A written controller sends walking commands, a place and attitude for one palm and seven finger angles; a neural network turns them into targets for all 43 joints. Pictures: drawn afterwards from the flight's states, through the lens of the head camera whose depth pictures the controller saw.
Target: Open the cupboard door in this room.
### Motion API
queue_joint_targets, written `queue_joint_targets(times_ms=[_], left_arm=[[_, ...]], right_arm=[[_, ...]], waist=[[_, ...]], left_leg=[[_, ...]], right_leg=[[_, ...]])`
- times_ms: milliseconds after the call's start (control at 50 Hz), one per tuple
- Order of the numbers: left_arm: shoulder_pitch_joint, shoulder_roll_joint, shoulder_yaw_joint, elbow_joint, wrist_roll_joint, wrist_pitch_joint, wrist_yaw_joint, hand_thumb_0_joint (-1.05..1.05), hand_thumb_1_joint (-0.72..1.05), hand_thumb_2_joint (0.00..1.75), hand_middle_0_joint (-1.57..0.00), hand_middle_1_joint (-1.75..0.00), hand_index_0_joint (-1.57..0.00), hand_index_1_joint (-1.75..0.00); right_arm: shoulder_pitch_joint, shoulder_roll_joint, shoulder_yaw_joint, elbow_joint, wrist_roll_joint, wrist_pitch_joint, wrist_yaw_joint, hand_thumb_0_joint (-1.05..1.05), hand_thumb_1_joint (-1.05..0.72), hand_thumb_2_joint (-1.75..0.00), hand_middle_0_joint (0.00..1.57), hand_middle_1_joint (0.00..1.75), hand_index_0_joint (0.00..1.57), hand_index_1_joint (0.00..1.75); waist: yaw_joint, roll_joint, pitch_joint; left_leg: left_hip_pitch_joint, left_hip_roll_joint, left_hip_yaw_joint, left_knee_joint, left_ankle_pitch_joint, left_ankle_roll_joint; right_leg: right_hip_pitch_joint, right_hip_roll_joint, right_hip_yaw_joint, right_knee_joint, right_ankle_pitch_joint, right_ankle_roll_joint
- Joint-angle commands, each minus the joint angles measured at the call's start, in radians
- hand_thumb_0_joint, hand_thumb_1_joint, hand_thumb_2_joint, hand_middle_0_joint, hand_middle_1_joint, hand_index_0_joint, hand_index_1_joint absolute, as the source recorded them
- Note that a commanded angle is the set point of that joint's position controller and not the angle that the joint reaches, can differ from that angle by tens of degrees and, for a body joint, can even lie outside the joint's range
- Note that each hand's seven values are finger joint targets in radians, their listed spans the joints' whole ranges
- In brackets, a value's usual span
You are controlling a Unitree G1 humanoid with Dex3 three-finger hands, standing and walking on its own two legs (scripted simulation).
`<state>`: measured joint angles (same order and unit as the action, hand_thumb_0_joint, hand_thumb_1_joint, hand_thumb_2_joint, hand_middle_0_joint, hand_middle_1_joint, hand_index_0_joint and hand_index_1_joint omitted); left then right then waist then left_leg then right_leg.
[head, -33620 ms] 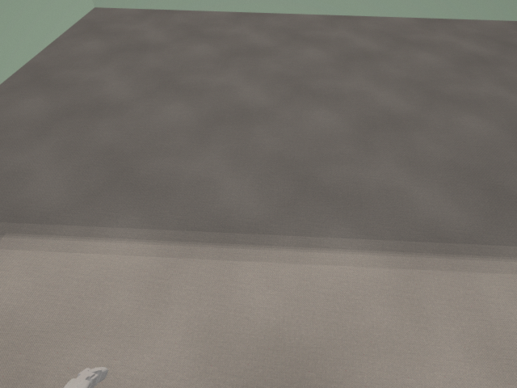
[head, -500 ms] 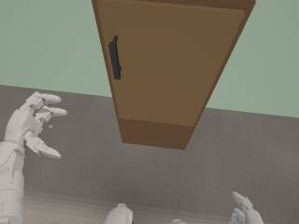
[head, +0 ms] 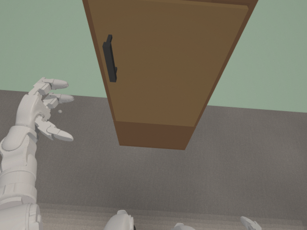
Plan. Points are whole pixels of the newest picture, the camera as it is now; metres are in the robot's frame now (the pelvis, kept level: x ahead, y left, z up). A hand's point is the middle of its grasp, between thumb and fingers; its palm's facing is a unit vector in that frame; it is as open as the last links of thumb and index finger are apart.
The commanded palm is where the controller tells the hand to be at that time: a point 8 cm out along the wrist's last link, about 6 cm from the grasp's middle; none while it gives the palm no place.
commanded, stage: move the hooked fingers beside the handle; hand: left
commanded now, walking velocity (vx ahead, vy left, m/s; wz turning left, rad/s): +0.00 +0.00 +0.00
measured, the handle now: (111, 59) +0.59 +0.14 +0.06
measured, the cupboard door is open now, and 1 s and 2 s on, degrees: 0 0 0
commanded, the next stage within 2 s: none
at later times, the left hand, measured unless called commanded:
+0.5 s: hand (77, 84) +0.48 +0.22 +0.07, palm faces -0.05 -1.00 -0.01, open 14.0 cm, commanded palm +0.47 +0.27 +0.06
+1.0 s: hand (83, 69) +0.55 +0.22 +0.06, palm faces -0.05 -1.00 -0.02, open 13.9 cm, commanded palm +0.53 +0.25 +0.06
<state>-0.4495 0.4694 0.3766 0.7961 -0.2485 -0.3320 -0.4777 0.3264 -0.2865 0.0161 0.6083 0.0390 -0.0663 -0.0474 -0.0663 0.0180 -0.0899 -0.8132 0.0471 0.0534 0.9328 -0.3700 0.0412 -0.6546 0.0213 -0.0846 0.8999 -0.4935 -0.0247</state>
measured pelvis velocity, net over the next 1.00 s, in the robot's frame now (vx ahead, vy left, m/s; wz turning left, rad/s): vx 0.00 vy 0.00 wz -0.06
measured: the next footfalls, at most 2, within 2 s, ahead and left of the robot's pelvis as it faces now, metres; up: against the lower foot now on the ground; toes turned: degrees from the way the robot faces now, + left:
none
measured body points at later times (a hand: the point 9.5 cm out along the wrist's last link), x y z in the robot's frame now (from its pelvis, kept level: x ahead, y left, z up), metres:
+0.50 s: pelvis -0.01 +0.00 -0.02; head +0.11 +0.02 +0.42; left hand +0.48 +0.27 +0.07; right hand -0.01 -0.28 -0.12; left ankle +0.05 +0.09 -0.69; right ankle -0.03 -0.11 -0.69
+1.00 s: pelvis +0.00 +0.00 -0.03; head +0.16 +0.02 +0.40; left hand +0.54 +0.27 +0.07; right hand -0.04 -0.26 -0.12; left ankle +0.05 +0.09 -0.69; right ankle -0.03 -0.11 -0.69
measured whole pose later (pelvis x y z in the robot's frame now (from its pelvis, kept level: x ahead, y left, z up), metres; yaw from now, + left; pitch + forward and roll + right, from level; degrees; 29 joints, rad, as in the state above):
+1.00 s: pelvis +0.00 +0.00 -0.03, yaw -4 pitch +25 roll -5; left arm -1.01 0.72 0.48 1.24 -0.06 -0.30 -0.39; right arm 0.44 -0.28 0.04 0.61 -0.01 0.08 -0.01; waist -0.22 0.03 -0.09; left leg -1.09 0.10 0.05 1.07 -0.42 0.05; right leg -0.93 0.06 -0.08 1.00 -0.51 -0.02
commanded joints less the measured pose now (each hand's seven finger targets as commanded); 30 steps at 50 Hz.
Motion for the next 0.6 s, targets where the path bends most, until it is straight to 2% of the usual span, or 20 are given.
queue_joint_targets(times_ms=[0, 20, 40, 60, 100, 120, 140, 160, 220, 260, 300, 320, 360, 400, 440, 480, 500, 520, 540, 580], left_arm=[[-0.453, 0.256, 0.042, -0.140, -0.001, -0.072, 0.029, 0.00, -0.50, 0.30, -0.30, -1.20, -0.30, -1.20], [-0.467, 0.249, 0.038, -0.127, -0.001, -0.070, 0.036, 0.00, -0.50, 0.30, -0.30, -1.20, -0.30, -1.20], [-0.466, 0.272, 0.057, -0.104, 0.006, -0.070, 0.046, 0.00, -0.50, 0.30, -0.30, -1.20, -0.30, -1.20], [-0.490, 0.264, 0.046, -0.086, 0.009, -0.070, 0.050, 0.00, -0.50, 0.30, -0.30, -1.20, -0.30, -1.20], [-0.512, 0.294, 0.065, -0.039, 0.026, -0.069, 0.065, 0.00, -0.50, 0.30, -0.30, -1.20, -0.30, -1.20], [-0.548, 0.287, 0.052, -0.013, 0.032, -0.069, 0.070, 0.00, -0.50, 0.30, -0.30, -1.20, -0.30, -1.20], [-0.567, 0.310, 0.067, 0.023, 0.040, -0.070, 0.077, 0.00, -0.50, 0.30, -0.30, -1.20, -0.30, -1.20], [-0.622, 0.322, 0.065, 0.034, 0.048, -0.080, 0.080, 0.00, -0.50, 0.30, -0.30, -1.20, -0.30, -1.20], [-0.680, 0.350, 0.072, 0.072, 0.064, -0.100, 0.083, 0.00, -0.50, 0.30, -0.30, -1.20, -0.30, -1.20], [-0.739, 0.342, 0.057, 0.081, 0.070, -0.119, 0.083, 0.00, -0.50, 0.30, -0.30, -1.20, -0.30, -1.20], [-0.757, 0.340, 0.050, 0.113, 0.073, -0.123, 0.077, 0.00, -0.50, 0.30, -0.30, -1.20, -0.30, -1.20], [-0.778, 0.359, 0.058, 0.125, 0.075, -0.122, 0.076, 0.00, -0.50, 0.30, -0.30, -1.20, -0.30, -1.20], [-0.802, 0.338, 0.041, 0.155, 0.072, -0.111, 0.071, 0.00, -0.50, 0.30, -0.30, -1.20, -0.30, -1.20], [-0.816, 0.406, 0.080, 0.215, 0.081, -0.090, 0.069, 0.00, -0.50, 0.30, -0.30, -1.20, -0.30, -1.20], [-0.842, 0.437, 0.092, 0.224, 0.089, -0.077, 0.073, 0.00, -0.50, 0.30, -0.30, -1.20, -0.30, -1.20], [-0.883, 0.478, 0.117, 0.196, 0.103, -0.085, 0.079, 0.00, -0.50, 0.30, -0.30, -1.20, -0.30, -1.20], [-0.873, 0.514, 0.139, 0.191, 0.110, -0.089, 0.081, 0.00, -0.50, 0.30, -0.30, -1.20, -0.30, -1.20], [-0.900, 0.516, 0.132, 0.169, 0.116, -0.097, 0.084, 0.00, -0.50, 0.30, -0.30, -1.20, -0.30, -1.20], [-0.911, 0.494, 0.119, 0.172, 0.118, -0.098, 0.087, 0.00, -0.50, 0.30, -0.30, -1.20, -0.30, -1.20], [-0.910, 0.518, 0.135, 0.217, 0.121, -0.092, 0.085, 0.00, -0.50, 0.30, -0.30, -1.20, -0.30, -1.20]], right_arm=[[0.082, -0.170, -0.063, -0.076, -0.003, -0.019, -0.016, 0.00, -0.90, -0.90, 0.20, 0.30, 0.20, 0.30], [0.082, -0.170, -0.062, -0.077, -0.003, -0.014, -0.014, 0.00, -0.90, -0.90, 0.20, 0.30, 0.20, 0.30], [0.086, -0.173, -0.062, -0.077, -0.005, -0.008, -0.014, 0.00, -0.90, -0.90, 0.20, 0.30, 0.20, 0.30], [0.090, -0.173, -0.058, -0.077, -0.007, -0.003, -0.013, 0.00, -0.90, -0.90, 0.20, 0.30, 0.20, 0.30], [0.097, -0.173, -0.057, -0.075, -0.008, 0.011, -0.009, 0.00, -0.90, -0.90, 0.20, 0.30, 0.20, 0.30], [0.099, -0.172, -0.054, -0.075, -0.007, 0.018, -0.008, 0.00, -0.90, -0.90, 0.20, 0.30, 0.20, 0.30], [0.103, -0.173, -0.052, -0.072, -0.010, 0.024, -0.008, 0.00, -0.90, -0.90, 0.20, 0.30, 0.20, 0.30], [0.111, -0.174, -0.051, -0.064, -0.011, 0.028, -0.008, 0.00, -0.90, -0.90, 0.20, 0.30, 0.20, 0.30], [0.123, -0.178, -0.049, -0.067, -0.014, 0.041, -0.005, 0.00, -0.90, -0.90, 0.20, 0.30, 0.20, 0.30], [0.133, -0.176, -0.050, -0.056, -0.018, 0.046, -0.005, 0.00, -0.90, -0.90, 0.20, 0.30, 0.20, 0.30], [0.145, -0.180, -0.051, -0.048, -0.020, 0.051, -0.002, 0.00, -0.90, -0.90, 0.20, 0.30, 0.20, 0.30], [0.156, -0.185, -0.052, -0.041, -0.019, 0.055, -0.003, 0.00, -0.90, -0.90, 0.20, 0.30, 0.20, 0.30], [0.170, -0.183, -0.051, -0.033, -0.020, 0.060, -0.003, 0.00, -0.90, -0.90, 0.20, 0.30, 0.20, 0.30], [0.186, -0.194, -0.049, -0.026, -0.019, 0.070, -0.005, 0.00, -0.90, -0.90, 0.20, 0.30, 0.20, 0.30], [0.200, -0.194, -0.046, -0.029, -0.019, 0.076, -0.005, 0.00, -0.90, -0.90, 0.20, 0.30, 0.20, 0.30], [0.219, -0.194, -0.046, -0.029, -0.024, 0.080, -0.004, 0.00, -0.90, -0.90, 0.20, 0.30, 0.20, 0.30], [0.224, -0.195, -0.047, -0.031, -0.026, 0.084, -0.003, 0.00, -0.90, -0.90, 0.20, 0.30, 0.20, 0.30], [0.228, -0.191, -0.045, -0.031, -0.027, 0.087, -0.002, 0.00, -0.90, -0.90, 0.20, 0.30, 0.20, 0.30], [0.232, -0.186, -0.045, -0.029, -0.029, 0.089, 0.002, 0.00, -0.90, -0.90, 0.20, 0.30, 0.20, 0.30], [0.245, -0.193, -0.045, -0.025, -0.028, 0.096, 0.002, 0.00, -0.90, -0.90, 0.20, 0.30, 0.20, 0.30]], waist=[[-0.034, 0.106, -0.362], [-0.037, 0.099, -0.365], [-0.028, 0.091, -0.370], [-0.032, 0.087, -0.370], [-0.031, 0.091, -0.378], [-0.040, 0.079, -0.357], [-0.039, 0.081, -0.348], [-0.053, 0.075, -0.347], [-0.057, 0.101, -0.372], [-0.073, 0.104, -0.393], [-0.079, 0.135, -0.412], [-0.087, 0.126, -0.412], [-0.098, 0.119, -0.419], [-0.101, 0.078, -0.416], [-0.101, 0.099, -0.426], [-0.101, 0.129, -0.478], [-0.091, 0.147, -0.493], [-0.097, 0.177, -0.509], [-0.102, 0.177, -0.513], [-0.117, 0.128, -0.491]], left_leg=[[0.475, -0.008, -0.133, -0.085, 0.289, -0.007], [0.475, -0.008, -0.133, -0.086, 0.282, -0.007], [0.467, -0.007, -0.136, -0.088, 0.286, -0.009], [0.457, -0.011, -0.135, -0.081, 0.295, -0.006], [0.449, -0.007, -0.132, -0.080, 0.285, -0.009], [0.426, -0.009, -0.129, -0.078, 0.266, -0.007], [0.403, -0.009, -0.125, -0.074, 0.248, -0.006], [0.396, -0.009, -0.126, -0.063, 0.253, -0.002], [0.383, -0.008, -0.126, -0.052, 0.231, -0.004], [0.385, -0.005, -0.131, -0.035, 0.236, 0.000], [0.400, -0.001, -0.135, -0.028, 0.223, -0.004], [0.397, 0.002, -0.139, -0.027, 0.222, -0.004], [0.382, 0.000, -0.137, -0.012, 0.238, 0.001], [0.310, -0.002, -0.126, 0.000, 0.219, 0.006], [0.286, -0.004, -0.121, 0.009, 0.229, 0.009], [0.312, -0.002, -0.118, 0.026, 0.283, 0.010], [0.310, -0.001, -0.115, 0.033, 0.290, 0.008], [0.324, 0.001, -0.118, 0.037, 0.313, 0.007], [0.328, 0.001, -0.117, 0.043, 0.313, 0.008], [0.287, 0.005, -0.111, 0.054, 0.306, 0.012]], right_leg=[[-0.127, 0.026, 0.037, -0.110, 0.273, -0.002], [-0.129, 0.025, 0.039, -0.113, 0.271, -0.001], [-0.119, 0.024, 0.037, -0.109, 0.272, -0.003], [-0.119, 0.025, 0.039, -0.105, 0.280, -0.004], [-0.124, 0.025, 0.039, -0.100, 0.275, 0.000], [-0.130, 0.024, 0.042, -0.103, 0.266, 0.001], [-0.131, 0.024, 0.044, -0.101, 0.256, 0.002], [-0.138, 0.026, 0.046, -0.095, 0.261, 0.000], [-0.152, 0.028, 0.053, -0.087, 0.241, 0.002], [-0.171, 0.031, 0.055, -0.076, 0.238, 0.000], [-0.204, 0.033, 0.055, -0.075, 0.216, 0.001], [-0.211, 0.034, 0.054, -0.074, 0.215, 0.001], [-0.217, 0.036, 0.056, -0.068, 0.228, 0.001], [-0.187, 0.037, 0.064, -0.066, 0.236, 0.009], [-0.179, 0.037, 0.068, -0.059, 0.250, 0.009], [-0.173, 0.041, 0.071, -0.046, 0.293, 0.009], [-0.166, 0.042, 0.076, -0.044, 0.299, 0.008], [-0.173, 0.042, 0.075, -0.038, 0.314, 0.006], [-0.180, 0.045, 0.074, -0.038, 0.312, 0.008], [-0.175, 0.052, 0.078, -0.041, 0.322, 0.013]])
